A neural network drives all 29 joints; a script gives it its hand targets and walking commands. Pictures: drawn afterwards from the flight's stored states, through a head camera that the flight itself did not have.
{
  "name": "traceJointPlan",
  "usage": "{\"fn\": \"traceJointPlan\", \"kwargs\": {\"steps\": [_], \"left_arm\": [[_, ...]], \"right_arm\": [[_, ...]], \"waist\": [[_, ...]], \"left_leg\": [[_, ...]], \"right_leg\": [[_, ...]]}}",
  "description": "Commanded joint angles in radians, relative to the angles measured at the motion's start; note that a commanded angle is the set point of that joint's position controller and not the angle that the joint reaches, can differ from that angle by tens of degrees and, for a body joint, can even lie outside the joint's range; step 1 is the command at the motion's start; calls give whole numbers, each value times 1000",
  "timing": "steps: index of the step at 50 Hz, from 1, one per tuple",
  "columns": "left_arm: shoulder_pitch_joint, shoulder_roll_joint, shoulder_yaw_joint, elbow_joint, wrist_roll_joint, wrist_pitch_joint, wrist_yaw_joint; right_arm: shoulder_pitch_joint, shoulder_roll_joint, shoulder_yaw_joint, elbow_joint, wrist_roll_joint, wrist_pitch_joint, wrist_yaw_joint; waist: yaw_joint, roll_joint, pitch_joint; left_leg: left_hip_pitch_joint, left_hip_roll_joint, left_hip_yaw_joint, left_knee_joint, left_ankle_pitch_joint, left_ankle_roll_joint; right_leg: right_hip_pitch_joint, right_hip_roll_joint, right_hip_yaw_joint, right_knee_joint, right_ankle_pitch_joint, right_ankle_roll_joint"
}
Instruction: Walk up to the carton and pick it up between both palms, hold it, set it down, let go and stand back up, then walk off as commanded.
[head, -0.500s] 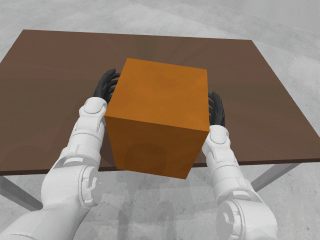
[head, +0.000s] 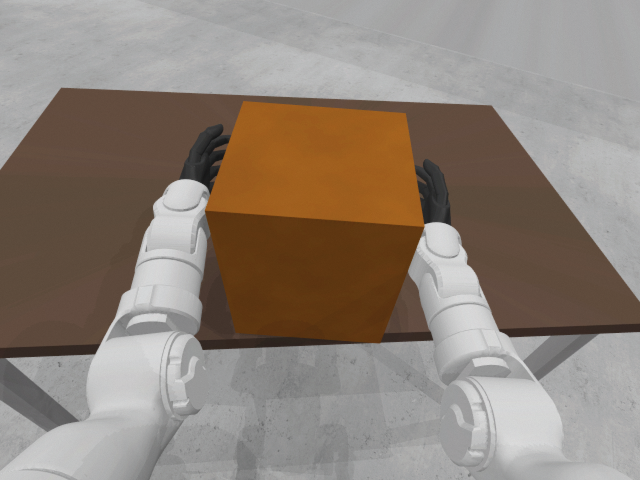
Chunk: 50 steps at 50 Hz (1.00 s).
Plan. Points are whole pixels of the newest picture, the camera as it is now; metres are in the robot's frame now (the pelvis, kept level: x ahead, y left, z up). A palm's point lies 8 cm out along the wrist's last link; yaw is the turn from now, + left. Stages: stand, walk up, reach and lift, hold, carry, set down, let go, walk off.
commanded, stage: reach and lift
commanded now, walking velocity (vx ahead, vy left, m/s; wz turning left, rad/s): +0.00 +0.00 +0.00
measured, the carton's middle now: (315, 229) +0.41 +0.00 +0.10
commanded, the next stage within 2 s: none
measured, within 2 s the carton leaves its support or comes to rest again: neither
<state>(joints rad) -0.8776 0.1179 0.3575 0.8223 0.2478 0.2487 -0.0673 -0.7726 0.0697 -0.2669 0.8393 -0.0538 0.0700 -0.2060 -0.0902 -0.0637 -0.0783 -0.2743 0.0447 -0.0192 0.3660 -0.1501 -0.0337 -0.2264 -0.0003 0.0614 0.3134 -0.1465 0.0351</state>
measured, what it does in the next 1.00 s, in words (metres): stands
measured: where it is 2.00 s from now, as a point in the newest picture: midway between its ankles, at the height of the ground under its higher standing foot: outside the picture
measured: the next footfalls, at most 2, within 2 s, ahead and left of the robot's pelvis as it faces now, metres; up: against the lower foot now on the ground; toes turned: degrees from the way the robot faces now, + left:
none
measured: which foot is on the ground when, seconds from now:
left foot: down 0.00-1.00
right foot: down 0.00-1.00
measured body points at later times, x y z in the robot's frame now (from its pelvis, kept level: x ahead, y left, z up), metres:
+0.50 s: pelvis +0.00 +0.00 +0.00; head -0.03 +0.03 +0.45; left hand +0.43 +0.16 +0.19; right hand +0.40 -0.15 +0.17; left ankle +0.02 +0.14 -0.75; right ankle +0.01 -0.14 -0.75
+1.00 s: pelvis -0.01 +0.00 +0.00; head -0.05 +0.02 +0.45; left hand +0.41 +0.16 +0.22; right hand +0.40 -0.15 +0.21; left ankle +0.02 +0.14 -0.75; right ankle +0.01 -0.14 -0.75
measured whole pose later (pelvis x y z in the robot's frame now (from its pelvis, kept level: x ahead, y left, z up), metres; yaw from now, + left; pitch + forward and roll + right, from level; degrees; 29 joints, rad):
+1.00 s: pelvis -0.01 +0.00 +0.00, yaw +0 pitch -1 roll -1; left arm -0.86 0.06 0.36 0.45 0.25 0.66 0.02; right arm -0.91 -0.08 -0.07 0.78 0.21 0.36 -0.20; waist -0.09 -0.03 -0.10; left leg -0.21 0.04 -0.02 0.35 -0.14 -0.04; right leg -0.17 0.00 0.06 0.31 -0.14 0.03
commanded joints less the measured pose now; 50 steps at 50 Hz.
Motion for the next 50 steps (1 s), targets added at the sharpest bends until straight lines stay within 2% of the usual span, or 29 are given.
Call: {"fn": "traceJointPlan", "kwargs": {"steps": [1,6,8,15,24,28,33,37,39,41,50], "left_arm": [[-592,-708,-382,-141,-102,-13,-88],[-527,-724,-425,-226,-126,36,-79],[-496,-708,-414,-225,-113,60,-83],[-474,-715,-409,-291,-97,144,-85],[-501,-743,-426,-336,-88,216,-69],[-503,-761,-430,-362,-83,248,-55],[-531,-773,-459,-421,-100,283,-34],[-546,-761,-446,-418,-101,312,-24],[-563,-760,-454,-437,-112,321,-21],[-581,-751,-449,-441,-120,329,-19],[-639,-755,-478,-489,-148,365,-9]], "right_arm": [[-803,529,483,-290,161,-52,141],[-812,524,553,-390,229,-33,128],[-797,524,571,-399,246,-16,120],[-835,476,581,-450,298,31,111],[-871,438,561,-427,338,87,115],[-899,430,572,-429,366,113,121],[-937,422,592,-465,400,146,124],[-965,431,596,-467,415,182,123],[-958,437,590,-463,426,198,123],[-974,447,598,-464,437,214,122],[-974,440,577,-451,466,270,123]], "waist": [[97,145,-527],[99,143,-559],[103,129,-527],[96,136,-492],[72,170,-460],[79,173,-454],[75,173,-483],[84,130,-474],[77,138,-474],[83,117,-482],[62,149,-486]], "left_leg": [[354,-94,74,4,326,-27],[394,-99,65,32,418,-33],[391,-103,65,31,410,-27],[403,-101,59,25,393,-23],[417,-92,46,16,345,-29],[410,-87,40,5,318,-27],[418,-85,32,6,316,-28],[377,-88,31,-13,242,-5],[366,-91,28,-16,230,-5],[354,-93,28,-18,218,4],[348,-90,18,-17,211,-12]], "right_leg": [[255,69,-148,-56,227,10],[278,82,-143,-46,317,14],[292,82,-139,-49,327,17],[277,92,-143,-54,289,13],[225,100,-148,-74,173,-1],[223,104,-145,-79,136,-6],[219,106,-139,-81,135,-7],[231,105,-134,-85,111,-3],[229,104,-132,-82,119,-1],[233,103,-129,-80,121,3],[207,103,-123,-73,118,2]]}}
